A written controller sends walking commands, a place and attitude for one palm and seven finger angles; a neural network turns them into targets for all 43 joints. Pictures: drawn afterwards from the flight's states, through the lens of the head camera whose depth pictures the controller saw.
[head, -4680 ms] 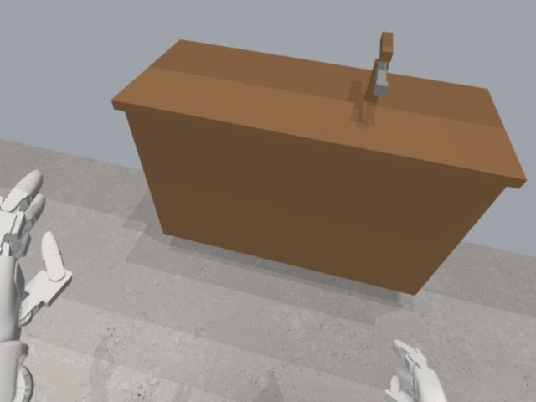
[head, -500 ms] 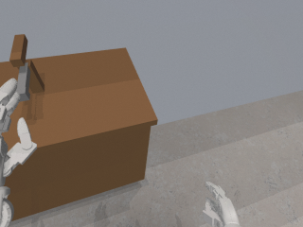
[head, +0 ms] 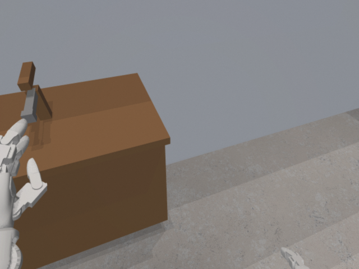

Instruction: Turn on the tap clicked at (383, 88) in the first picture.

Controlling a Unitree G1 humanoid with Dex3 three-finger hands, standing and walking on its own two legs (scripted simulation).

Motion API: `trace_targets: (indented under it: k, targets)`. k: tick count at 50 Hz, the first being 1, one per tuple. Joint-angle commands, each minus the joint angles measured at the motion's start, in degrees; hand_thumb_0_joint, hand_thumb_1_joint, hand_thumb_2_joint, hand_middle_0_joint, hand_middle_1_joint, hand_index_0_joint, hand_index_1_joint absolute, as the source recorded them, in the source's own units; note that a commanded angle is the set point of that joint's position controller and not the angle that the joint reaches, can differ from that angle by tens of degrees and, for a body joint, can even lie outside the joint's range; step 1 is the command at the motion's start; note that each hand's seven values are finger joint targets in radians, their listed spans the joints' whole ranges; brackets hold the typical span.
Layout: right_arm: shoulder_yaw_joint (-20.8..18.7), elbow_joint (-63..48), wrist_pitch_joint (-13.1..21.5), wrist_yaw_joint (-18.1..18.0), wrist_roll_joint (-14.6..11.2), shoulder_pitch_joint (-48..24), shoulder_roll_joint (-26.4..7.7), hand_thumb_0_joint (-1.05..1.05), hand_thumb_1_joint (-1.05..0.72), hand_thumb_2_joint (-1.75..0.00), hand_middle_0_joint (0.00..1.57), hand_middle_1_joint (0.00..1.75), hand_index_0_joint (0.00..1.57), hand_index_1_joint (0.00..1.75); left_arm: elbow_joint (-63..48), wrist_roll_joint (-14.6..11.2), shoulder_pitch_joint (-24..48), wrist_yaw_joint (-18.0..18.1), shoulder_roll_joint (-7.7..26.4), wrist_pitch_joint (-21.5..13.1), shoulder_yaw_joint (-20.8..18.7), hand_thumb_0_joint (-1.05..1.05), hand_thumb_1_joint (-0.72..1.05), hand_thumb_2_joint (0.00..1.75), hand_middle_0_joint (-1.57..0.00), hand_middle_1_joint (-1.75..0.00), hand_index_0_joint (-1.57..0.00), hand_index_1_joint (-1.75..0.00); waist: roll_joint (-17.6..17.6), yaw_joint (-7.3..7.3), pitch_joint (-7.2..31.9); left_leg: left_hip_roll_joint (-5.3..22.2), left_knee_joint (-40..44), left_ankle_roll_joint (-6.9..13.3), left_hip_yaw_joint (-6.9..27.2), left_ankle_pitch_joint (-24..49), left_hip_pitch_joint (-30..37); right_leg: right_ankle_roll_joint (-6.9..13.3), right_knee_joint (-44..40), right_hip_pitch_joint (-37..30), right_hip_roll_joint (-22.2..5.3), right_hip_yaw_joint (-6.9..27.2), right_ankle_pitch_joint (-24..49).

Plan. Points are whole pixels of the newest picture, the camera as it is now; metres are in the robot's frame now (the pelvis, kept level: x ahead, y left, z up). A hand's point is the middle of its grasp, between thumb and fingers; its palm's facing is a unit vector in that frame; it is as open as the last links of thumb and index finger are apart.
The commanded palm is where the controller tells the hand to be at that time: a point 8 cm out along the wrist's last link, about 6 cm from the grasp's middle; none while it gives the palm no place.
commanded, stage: come to a stop and stand still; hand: left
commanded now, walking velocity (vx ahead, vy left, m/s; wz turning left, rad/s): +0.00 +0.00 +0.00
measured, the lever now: (29, 116) +0.47 +0.44 +0.09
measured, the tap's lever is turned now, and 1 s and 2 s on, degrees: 0 0 0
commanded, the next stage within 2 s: look again from close up in 0.92 s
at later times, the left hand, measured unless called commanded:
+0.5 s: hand (36, 180) +0.23 +0.27 +0.15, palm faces +0.41 -0.84 -0.35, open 7.4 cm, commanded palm +0.17 +0.30 +0.18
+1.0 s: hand (48, 167) +0.25 +0.26 +0.16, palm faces +0.39 -0.85 -0.35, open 7.4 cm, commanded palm +0.20 +0.30 +0.18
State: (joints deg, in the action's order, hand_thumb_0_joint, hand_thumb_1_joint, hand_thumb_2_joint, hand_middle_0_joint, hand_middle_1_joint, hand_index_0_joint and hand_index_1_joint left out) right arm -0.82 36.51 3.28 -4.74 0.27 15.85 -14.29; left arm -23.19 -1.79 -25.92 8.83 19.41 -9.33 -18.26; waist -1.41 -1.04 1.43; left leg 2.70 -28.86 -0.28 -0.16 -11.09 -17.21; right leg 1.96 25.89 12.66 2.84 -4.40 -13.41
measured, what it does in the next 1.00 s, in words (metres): stands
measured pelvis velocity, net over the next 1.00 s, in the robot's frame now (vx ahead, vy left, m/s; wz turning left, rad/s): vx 0.04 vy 0.02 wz -0.01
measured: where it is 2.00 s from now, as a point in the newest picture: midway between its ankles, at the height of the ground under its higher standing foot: outside the picture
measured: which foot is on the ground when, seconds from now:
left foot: down 0.00-1.00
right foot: down 0.00-1.00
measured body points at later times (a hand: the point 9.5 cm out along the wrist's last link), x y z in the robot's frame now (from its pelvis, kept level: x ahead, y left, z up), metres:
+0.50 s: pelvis +0.01 +0.02 +0.00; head +0.01 +0.03 +0.45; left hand +0.20 +0.31 +0.17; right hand +0.17 -0.20 -0.09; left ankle +0.07 +0.12 -0.74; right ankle +0.04 -0.09 -0.74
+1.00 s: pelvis +0.04 +0.02 +0.00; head +0.04 +0.02 +0.45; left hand +0.23 +0.30 +0.17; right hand +0.21 -0.21 -0.08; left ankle +0.07 +0.12 -0.74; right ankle +0.04 -0.09 -0.74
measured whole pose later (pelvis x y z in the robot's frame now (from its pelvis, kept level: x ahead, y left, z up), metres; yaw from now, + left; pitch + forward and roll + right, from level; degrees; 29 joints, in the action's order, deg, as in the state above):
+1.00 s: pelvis +0.04 +0.02 +0.00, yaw +0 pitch +0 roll -1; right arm 1.4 34.3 3.2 -3.8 0.0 11.4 -11.6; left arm -25.5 -2.9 -27.1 8.5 19.1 -9.0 -17.2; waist -1.2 0.5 0.7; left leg 1.0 -27.4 0.7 -0.8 -12.0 -15.9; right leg 1.0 23.1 11.0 1.7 -2.9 -12.7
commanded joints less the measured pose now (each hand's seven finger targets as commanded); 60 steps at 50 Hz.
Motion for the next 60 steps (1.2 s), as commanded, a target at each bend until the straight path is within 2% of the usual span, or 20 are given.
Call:
trace_targets:
  k: [1, 4, 7, 10, 11, 14, 16, 17, 28, 32, 36, 40, 50, 51, 52, 53, 55, 56, 57, 60]
  targets:
    - [-1.0, -9.9, 4.1, 0.2, 0.0, -8.2, -4.4, 0.00, -0.90, -0.90, 0.20, 0.30, 0.20, 0.30, -14.5, 0.3, 5.7, 1.1, 10.4, -4.6, -5.4, 0.00, 0.90, 0.90, -0.20, -0.30, -0.20, -0.30, -1.9, 0.79, -0.3, 1.2, 5.2, 1.0, 4.0, -8.1, -1.9, -0.2, -10.5, 1.0, -7.5, 10.5, -12.9]
    - [-0.9, -9.8, 4.4, 0.3, -0.2, -7.6, -4.3, 0.00, -0.90, -0.90, 0.20, 0.30, 0.20, 0.30, -14.3, 0.0, 2.1, 1.3, 10.8, -4.4, -6.4, 0.00, 0.90, 0.90, -0.20, -0.30, -0.20, -0.30, -1.7, 1.13, 3.4, 1.7, 5.8, 0.9, 4.0, -6.1, -0.5, -0.6, -9.3, -1.4, -7.1, 9.8, -10.6]
    - [-0.8, -10.1, 3.9, 0.2, -0.2, -8.1, -4.1, 0.00, -0.90, -0.90, 0.20, 0.30, 0.20, 0.30, -13.7, 0.0, 1.2, 1.2, 10.8, -3.7, -6.3, 0.00, 0.90, 0.90, -0.20, -0.30, -0.20, -0.30, 0.7, 0.97, 0.4, 1.2, 4.7, 0.7, 3.4, -11.7, -1.1, -0.4, -11.9, 3.7, -7.6, 11.2, -19.5]
    - [-0.5, -9.6, 3.7, 0.0, -0.1, -8.3, -4.0, 0.00, -0.90, -0.90, 0.20, 0.30, 0.20, 0.30, -14.2, -0.1, 3.1, 1.3, 10.7, -3.5, -6.2, 0.00, 0.90, 0.90, -0.20, -0.30, -0.20, -0.30, 1.1, 0.67, 0.3, 1.2, 4.2, 0.8, 3.8, -8.8, 0.6, -0.2, -11.5, 5.0, -7.5, 10.6, -16.7]
    - [-0.4, -9.6, 3.7, 0.0, 0.1, -8.5, -4.1, 0.00, -0.90, -0.90, 0.20, 0.30, 0.20, 0.30, -15.0, -0.1, 5.1, 1.3, 10.9, -3.5, -6.0, 0.00, 0.90, 0.90, -0.20, -0.30, -0.20, -0.30, -0.8, 0.53, 0.0, 1.3, 5.7, 0.6, 4.4, -8.5, -0.2, -0.6, -10.6, 4.2, -6.6, 9.4, -15.4]
    - [-0.2, -9.3, 4.0, -0.3, -0.2, -8.4, -3.9, 0.00, -0.90, -0.90, 0.20, 0.30, 0.20, 0.30, -12.8, 0.0, 4.7, 1.3, 10.2, -3.5, -5.6, 0.00, 0.90, 0.90, -0.20, -0.30, -0.20, -0.30, -0.6, 1.01, 0.8, 2.9, 9.5, 1.3, 5.9, -11.0, -1.5, -1.4, -8.5, 0.6, -4.8, 8.1, -12.2]
    - [0.0, -9.4, 3.9, -0.3, -0.1, -8.9, -4.0, 0.00, -0.90, -0.90, 0.20, 0.30, 0.20, 0.30, -13.0, 0.2, 6.1, 1.0, 9.2, -3.5, -4.7, 0.00, 0.90, 0.90, -0.20, -0.30, -0.20, -0.30, -3.7, 0.98, -0.3, 2.9, 11.3, 1.2, 6.4, -13.4, -3.5, -1.5, -7.7, 0.0, -4.2, 7.4, -12.2]
    - [0.1, -9.2, 4.0, -0.2, -0.1, -9.0, -3.8, 0.00, -0.90, -0.90, 0.20, 0.30, 0.20, 0.30, -12.9, 0.3, 5.9, 1.1, 9.2, -3.7, -4.8, 0.00, 0.90, 0.90, -0.20, -0.30, -0.20, -0.30, -3.3, 1.16, -0.2, 3.5, 12.1, 1.5, 6.8, -13.9, -3.7, -1.6, -7.0, -1.1, -3.9, 7.1, -10.2]
    - [-0.1, -9.8, 4.1, 0.3, -0.3, -9.2, -3.6, 0.00, -0.90, -0.90, 0.20, 0.30, 0.20, 0.30, -15.7, -0.1, 3.1, 1.2, 9.6, -4.2, -5.6, 0.00, 0.90, 0.90, -0.20, -0.30, -0.20, -0.30, -3.4, 1.54, 5.7, 2.9, 8.1, 0.8, 5.0, 3.0, 0.9, -1.5, -4.9, -5.6, -4.7, 6.3, 4.3]
    - [-0.1, -10.2, 3.6, 0.4, -0.4, -9.4, -3.7, 0.00, -0.90, -0.90, 0.20, 0.30, 0.20, 0.30, -15.9, -0.6, 2.9, 1.0, 9.3, -4.0, -5.3, 0.00, 0.90, 0.90, -0.20, -0.30, -0.20, -0.30, -3.2, 1.42, 5.8, 3.2, 7.5, 0.3, 4.8, 7.5, 2.1, -1.6, -4.4, -5.3, -4.5, 5.9, 7.1]
    - [-0.2, -10.4, 3.3, 0.2, -0.4, -9.6, -3.9, 0.00, -0.90, -0.90, 0.20, 0.30, 0.20, 0.30, -15.7, -0.6, 3.3, 0.9, 9.0, -3.9, -5.0, 0.00, 0.90, 0.90, -0.20, -0.30, -0.20, -0.30, -4.6, 1.43, 6.2, 3.3, 7.6, 0.3, 5.0, 9.4, 2.0, -1.6, -3.9, -5.9, -4.4, 5.4, 8.1]
    - [-0.3, -10.6, 3.1, 0.2, -0.6, -9.4, -4.0, 0.00, -0.90, -0.90, 0.20, 0.30, 0.20, 0.30, -14.7, -0.8, 2.0, 1.0, 9.0, -3.7, -5.0, 0.00, 0.90, 0.90, -0.20, -0.30, -0.20, -0.30, -1.9, 1.37, 7.1, 3.1, 6.0, 0.4, 4.3, 11.4, 3.4, -1.5, -4.3, -6.3, -5.1, 6.0, 11.2]
    - [-0.3, -10.8, 2.7, 0.0, -0.6, -9.8, -4.0, 0.00, -0.90, -0.90, 0.20, 0.30, 0.20, 0.30, -14.5, -1.1, 2.6, 1.1, 9.4, -3.3, -5.1, 0.00, 0.90, 0.90, -0.20, -0.30, -0.20, -0.30, -1.9, 1.34, 5.7, 2.3, 5.9, 0.4, 3.8, 8.7, 3.2, -1.4, -5.9, -5.0, -5.5, 6.8, 9.2]
    - [4.9, -17.3, 3.8, -2.3, -3.0, -4.5, -5.7, 0.00, -0.90, -0.90, 0.20, 0.30, 0.20, 0.30, -27.3, 0.3, 62.7, 1.7, 53.9, -11.6, -28.5, 0.00, 0.90, 0.90, -0.20, -0.30, -0.20, -0.30, -5.8, -3.44, -9.1, 0.7, 7.6, 2.8, 5.3, -12.8, -14.2, -4.0, -1.5, -4.3, -3.6, 5.3, -4.2]
    - [2.6, -12.4, 6.3, -0.2, -3.0, -9.7, 1.0, 0.00, -0.90, -0.90, 0.20, 0.30, 0.20, 0.30, -3.5, 0.3, 38.6, -0.2, 22.0, -9.1, -17.5, 0.00, 0.90, 0.90, -0.20, -0.30, -0.20, -0.30, -3.7, 1.79, 1.4, 2.9, 5.5, 3.4, 4.8, -10.3, -5.1, -1.7, -1.2, 4.4, -5.1, 3.4, -14.2]
    - [1.3, -11.3, 7.3, 0.8, -0.5, -9.9, -2.4, 0.00, -0.90, -0.90, 0.20, 0.30, 0.20, 0.30, -3.7, -0.2, 28.9, -0.4, 23.0, -9.2, -17.8, 0.00, 0.90, 0.90, -0.20, -0.30, -0.20, -0.30, -4.0, 2.72, -0.7, 1.4, 6.0, 1.6, 4.0, -12.7, -4.6, -0.1, -5.3, 2.2, -4.0, 6.5, -9.7]
    - [-0.3, -11.4, 7.6, 2.3, -0.6, -6.8, -4.1, 0.00, -0.90, -0.90, 0.20, 0.30, 0.20, 0.30, 1.0, -1.3, 14.7, -1.7, 13.3, -8.8, -9.4, 0.00, 0.90, 0.90, -0.20, -0.30, -0.20, -0.30, 0.0, 2.56, 0.6, -2.4, -2.4, 0.7, 1.6, -8.8, 0.9, 2.0, -10.6, 4.9, -9.9, 14.5, -7.2]
    - [-0.6, -11.5, 7.7, 3.5, -0.6, -6.9, -4.4, 0.00, -0.90, -0.90, 0.20, 0.30, 0.20, 0.30, 0.3, -2.6, 9.1, -2.7, 8.5, -8.9, -6.7, 0.00, 0.90, 0.90, -0.20, -0.30, -0.20, -0.30, 1.3, 2.69, 2.9, -2.7, -3.8, 0.6, 1.3, -7.0, 2.1, 2.6, -10.3, 3.5, -11.5, 15.2, -6.6]
    - [-0.5, -11.7, 7.4, 4.3, -1.1, -6.2, -4.2, 0.00, -0.90, -0.90, 0.20, 0.30, 0.20, 0.30, -2.7, -2.5, 3.7, -3.1, 6.7, -8.5, -4.8, 0.00, 0.90, 0.90, -0.20, -0.30, -0.20, -0.30, 3.7, 2.89, 2.8, -2.4, -3.3, 0.5, 0.6, -5.9, 2.2, 2.1, -10.8, 1.8, -11.7, 15.5, -5.7]
    - [-0.7, -11.5, 7.2, 4.8, -1.2, -7.7, -4.7, 0.00, -0.90, -0.90, 0.20, 0.30, 0.20, 0.30, -12.1, -2.1, 0.4, -2.9, 7.8, -7.1, -4.6, 0.00, 0.90, 0.90, -0.20, -0.30, -0.20, -0.30, 8.4, 2.27, 3.6, -1.9, 0.1, 0.4, 0.7, -1.0, 3.4, 0.5, -9.2, -0.4, -9.7, 11.0, -0.9]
